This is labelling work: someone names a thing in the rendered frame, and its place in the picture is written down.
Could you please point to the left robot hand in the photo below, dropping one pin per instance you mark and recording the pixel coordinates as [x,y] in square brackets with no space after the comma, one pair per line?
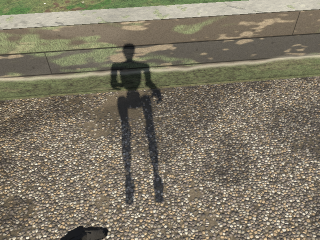
[86,233]

